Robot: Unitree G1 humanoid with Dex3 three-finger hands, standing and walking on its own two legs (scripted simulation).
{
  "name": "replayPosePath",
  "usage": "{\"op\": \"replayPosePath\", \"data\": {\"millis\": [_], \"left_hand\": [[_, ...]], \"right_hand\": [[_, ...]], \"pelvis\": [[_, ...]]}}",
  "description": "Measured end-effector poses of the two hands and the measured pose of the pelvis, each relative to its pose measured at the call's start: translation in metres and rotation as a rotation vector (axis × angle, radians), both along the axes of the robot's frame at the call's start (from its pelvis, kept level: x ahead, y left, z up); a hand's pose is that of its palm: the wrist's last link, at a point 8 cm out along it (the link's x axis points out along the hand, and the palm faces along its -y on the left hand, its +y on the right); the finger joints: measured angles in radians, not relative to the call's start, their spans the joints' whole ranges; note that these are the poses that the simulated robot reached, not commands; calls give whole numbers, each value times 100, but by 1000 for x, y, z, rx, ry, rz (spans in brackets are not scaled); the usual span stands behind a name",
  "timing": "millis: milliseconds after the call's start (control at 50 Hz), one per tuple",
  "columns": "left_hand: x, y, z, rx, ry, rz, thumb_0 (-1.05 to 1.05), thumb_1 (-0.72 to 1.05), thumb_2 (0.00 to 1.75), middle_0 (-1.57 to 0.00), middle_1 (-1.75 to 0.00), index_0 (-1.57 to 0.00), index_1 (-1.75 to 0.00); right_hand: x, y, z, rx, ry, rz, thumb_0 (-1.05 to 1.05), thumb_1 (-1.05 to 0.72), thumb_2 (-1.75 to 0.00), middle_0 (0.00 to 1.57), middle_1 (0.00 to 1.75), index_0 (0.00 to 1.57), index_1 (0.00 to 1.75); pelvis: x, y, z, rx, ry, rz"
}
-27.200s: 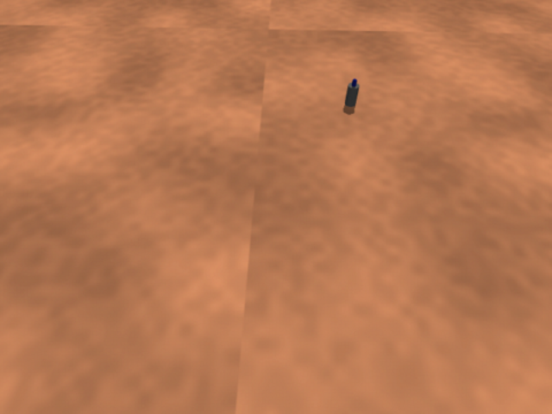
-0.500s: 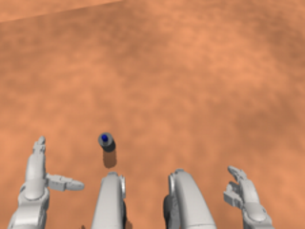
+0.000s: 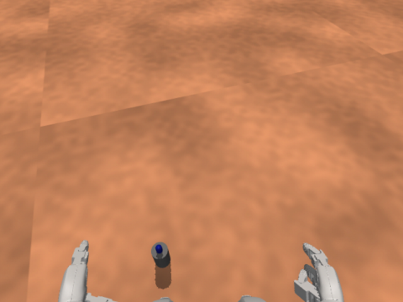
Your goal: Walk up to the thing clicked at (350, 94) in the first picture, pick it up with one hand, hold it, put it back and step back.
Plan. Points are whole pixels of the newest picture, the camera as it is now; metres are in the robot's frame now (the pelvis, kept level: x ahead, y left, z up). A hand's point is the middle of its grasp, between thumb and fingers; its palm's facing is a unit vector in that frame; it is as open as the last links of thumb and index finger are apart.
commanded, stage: home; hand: left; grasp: from the side
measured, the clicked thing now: (160, 253) +0.42 +0.16 -0.63
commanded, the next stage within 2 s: stand in 1.68 s
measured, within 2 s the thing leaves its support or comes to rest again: neither
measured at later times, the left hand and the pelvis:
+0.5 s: hand (116, 284) +0.18 +0.17 -0.04, palm faces +0.11 -0.95 -0.29, open 17.5 cm; pelvis +0.01 -0.02 +0.01, yaw +1 degrees
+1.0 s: hand (119, 294) +0.16 +0.16 -0.05, palm faces +0.12 -0.95 -0.28, open 17.4 cm; pelvis +0.00 -0.02 +0.01, yaw +1 degrees
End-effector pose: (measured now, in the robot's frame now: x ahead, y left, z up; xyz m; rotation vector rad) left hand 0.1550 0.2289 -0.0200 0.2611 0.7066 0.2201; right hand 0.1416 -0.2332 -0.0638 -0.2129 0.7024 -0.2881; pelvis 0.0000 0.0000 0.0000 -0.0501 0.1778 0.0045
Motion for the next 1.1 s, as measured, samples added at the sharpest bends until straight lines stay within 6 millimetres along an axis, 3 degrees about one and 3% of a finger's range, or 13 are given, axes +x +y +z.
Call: {"op": "replayPosePath", "data": {"millis": [100,280,520,740,1100], "left_hand": [[-7,-1,7,-12,-2,6,-1,-54,6,-6,-6,-6,-5],[-10,-3,0,-20,37,19,-1,-53,6,-6,-6,-6,-5],[1,-17,5,-23,23,8,-1,-55,5,-6,-6,-6,-5],[-6,-25,3,-32,37,15,-1,-54,5,-6,-6,-6,-5],[-17,-22,2,-36,37,20,-1,-53,6,-6,-6,-6,-5]], "right_hand": [[12,6,9,3,-39,36,1,-90,-90,21,30,20,30],[21,1,13,-17,-43,76,1,-90,-90,21,30,21,30],[16,-16,9,-15,-17,54,1,-90,-90,21,30,20,30],[12,-27,9,-18,-11,47,1,-90,-90,20,30,20,30],[8,-20,12,-13,-35,60,1,-90,-90,20,30,20,30]], "pelvis": [[2,0,5,2,-21,5],[3,-7,8,6,-30,14],[9,-17,11,15,-38,14],[5,-24,11,22,-46,15],[-4,-22,12,22,-55,15]]}}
